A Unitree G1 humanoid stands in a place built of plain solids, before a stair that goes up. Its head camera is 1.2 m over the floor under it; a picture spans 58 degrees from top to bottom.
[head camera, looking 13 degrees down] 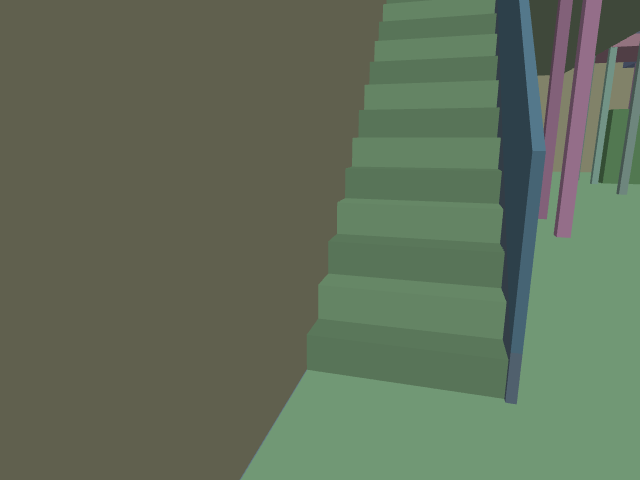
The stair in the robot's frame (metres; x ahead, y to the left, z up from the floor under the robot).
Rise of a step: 0.20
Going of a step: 0.22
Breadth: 0.99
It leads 16 degrees to the right of straight ahead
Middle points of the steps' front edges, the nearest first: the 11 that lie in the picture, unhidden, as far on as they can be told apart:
1.97 -0.40 0.20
2.18 -0.46 0.41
2.39 -0.52 0.61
2.60 -0.58 0.81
2.82 -0.64 1.02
3.03 -0.70 1.22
3.24 -0.76 1.42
3.45 -0.82 1.63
3.66 -0.88 1.83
3.87 -0.94 2.03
4.09 -1.00 2.23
